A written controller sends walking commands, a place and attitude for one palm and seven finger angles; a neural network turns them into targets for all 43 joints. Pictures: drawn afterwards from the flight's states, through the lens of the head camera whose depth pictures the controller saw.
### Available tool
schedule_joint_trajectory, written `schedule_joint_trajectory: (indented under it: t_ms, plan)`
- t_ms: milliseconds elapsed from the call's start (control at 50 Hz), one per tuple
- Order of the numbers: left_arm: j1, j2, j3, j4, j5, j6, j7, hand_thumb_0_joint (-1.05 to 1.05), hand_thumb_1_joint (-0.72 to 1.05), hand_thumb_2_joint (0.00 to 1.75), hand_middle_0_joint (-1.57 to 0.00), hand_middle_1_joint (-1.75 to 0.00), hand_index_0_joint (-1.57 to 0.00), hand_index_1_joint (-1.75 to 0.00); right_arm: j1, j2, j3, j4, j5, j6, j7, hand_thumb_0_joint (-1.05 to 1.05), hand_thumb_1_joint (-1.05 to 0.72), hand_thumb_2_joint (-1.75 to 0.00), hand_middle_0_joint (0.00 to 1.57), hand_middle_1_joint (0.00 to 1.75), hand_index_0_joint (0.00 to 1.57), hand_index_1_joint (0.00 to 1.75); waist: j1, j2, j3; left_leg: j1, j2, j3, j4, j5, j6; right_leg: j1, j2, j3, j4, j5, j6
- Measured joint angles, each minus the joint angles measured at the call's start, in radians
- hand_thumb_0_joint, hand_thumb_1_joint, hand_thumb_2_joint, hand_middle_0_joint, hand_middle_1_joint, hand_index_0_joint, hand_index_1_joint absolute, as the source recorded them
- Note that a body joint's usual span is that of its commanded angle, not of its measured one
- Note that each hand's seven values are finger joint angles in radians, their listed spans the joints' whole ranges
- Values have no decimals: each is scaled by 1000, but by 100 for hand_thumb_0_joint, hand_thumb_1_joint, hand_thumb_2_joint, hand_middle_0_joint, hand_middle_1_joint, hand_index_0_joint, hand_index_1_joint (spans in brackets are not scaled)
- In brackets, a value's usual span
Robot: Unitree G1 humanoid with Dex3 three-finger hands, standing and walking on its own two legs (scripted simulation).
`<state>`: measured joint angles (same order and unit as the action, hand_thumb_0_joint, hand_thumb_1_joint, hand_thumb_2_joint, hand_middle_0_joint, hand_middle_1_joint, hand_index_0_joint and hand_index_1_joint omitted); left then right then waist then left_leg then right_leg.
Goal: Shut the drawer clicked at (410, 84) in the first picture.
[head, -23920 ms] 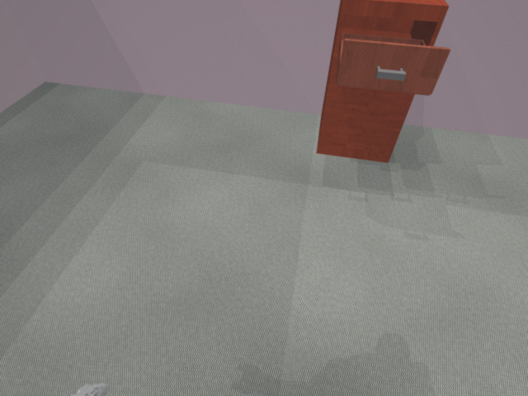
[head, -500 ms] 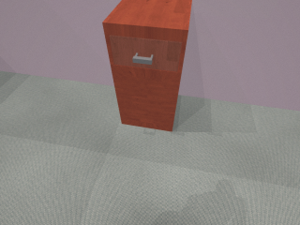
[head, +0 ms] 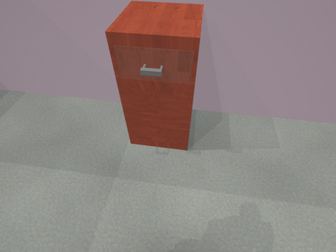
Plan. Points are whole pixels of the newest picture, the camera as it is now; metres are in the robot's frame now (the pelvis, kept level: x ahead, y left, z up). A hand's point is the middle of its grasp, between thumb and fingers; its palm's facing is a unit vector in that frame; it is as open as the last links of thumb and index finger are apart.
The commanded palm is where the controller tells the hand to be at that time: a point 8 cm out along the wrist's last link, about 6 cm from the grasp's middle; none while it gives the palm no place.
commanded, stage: let the arm hang, fingers relaxed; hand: left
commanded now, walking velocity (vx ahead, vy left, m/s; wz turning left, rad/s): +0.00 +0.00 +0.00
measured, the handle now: (152, 69) +0.93 +0.13 -0.08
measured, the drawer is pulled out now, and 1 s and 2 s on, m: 0.00 0.00 0.00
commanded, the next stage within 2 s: look to check the result in 0.02 s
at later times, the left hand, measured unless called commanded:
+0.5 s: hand out of the picture +0.01 +0.16 -0.17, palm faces +0.03 -0.98 -0.21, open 7.4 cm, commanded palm none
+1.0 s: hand out of the picture +0.03 +0.17 -0.17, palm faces +0.03 -0.97 -0.23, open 7.4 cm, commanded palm none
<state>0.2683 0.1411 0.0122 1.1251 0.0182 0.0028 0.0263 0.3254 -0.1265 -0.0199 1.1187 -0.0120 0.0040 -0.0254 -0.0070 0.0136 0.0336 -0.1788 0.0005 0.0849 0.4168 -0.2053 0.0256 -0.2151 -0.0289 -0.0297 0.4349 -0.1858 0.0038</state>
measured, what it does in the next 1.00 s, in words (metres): stands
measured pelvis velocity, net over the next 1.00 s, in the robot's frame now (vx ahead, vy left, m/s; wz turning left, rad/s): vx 0.02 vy -0.02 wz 0.00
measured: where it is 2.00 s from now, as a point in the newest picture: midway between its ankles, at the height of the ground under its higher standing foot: outside the picture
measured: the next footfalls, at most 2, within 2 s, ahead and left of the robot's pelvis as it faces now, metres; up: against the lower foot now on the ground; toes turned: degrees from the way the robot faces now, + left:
none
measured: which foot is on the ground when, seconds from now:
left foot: down 0.00-1.00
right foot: down 0.00-1.00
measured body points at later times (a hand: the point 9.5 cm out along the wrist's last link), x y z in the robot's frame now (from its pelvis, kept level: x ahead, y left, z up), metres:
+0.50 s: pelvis +0.01 -0.02 +0.00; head +0.01 -0.02 +0.45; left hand +0.01 +0.21 -0.15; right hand +0.00 -0.23 -0.16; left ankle +0.02 +0.10 -0.74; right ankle +0.03 -0.12 -0.74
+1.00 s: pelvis +0.02 -0.02 +0.00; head +0.03 -0.03 +0.45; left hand +0.03 +0.22 -0.15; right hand +0.02 -0.24 -0.16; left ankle +0.02 +0.10 -0.74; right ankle +0.03 -0.12 -0.74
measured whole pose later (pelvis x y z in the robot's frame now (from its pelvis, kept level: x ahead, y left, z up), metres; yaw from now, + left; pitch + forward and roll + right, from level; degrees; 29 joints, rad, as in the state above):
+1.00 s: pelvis +0.02 -0.02 +0.00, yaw +0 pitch -2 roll +0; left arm 0.22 0.17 0.02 1.14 0.02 -0.01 0.02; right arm 0.26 -0.16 -0.02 1.14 -0.01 0.00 -0.03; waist -0.01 0.02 0.06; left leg -0.14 0.03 0.07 0.38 -0.21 0.00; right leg -0.17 0.00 -0.05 0.39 -0.19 -0.02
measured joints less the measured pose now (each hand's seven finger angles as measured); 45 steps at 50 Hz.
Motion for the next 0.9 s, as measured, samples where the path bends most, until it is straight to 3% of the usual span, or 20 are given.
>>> schedule_joint_trajectory:
  t_ms: [900]
  plan:
    - [-47, 30, 8, 18, -3, -9, -3, 0, 91, 89, -20, -30, -20, -30, -58, -34, -3, 19, 1, -2, -3, 1, -91, -90, 20, 30, 20, 29, 1, 3, 22, 33, 27, -16, -32, -1, -29, 40, 29, -16, -42, -2, -25]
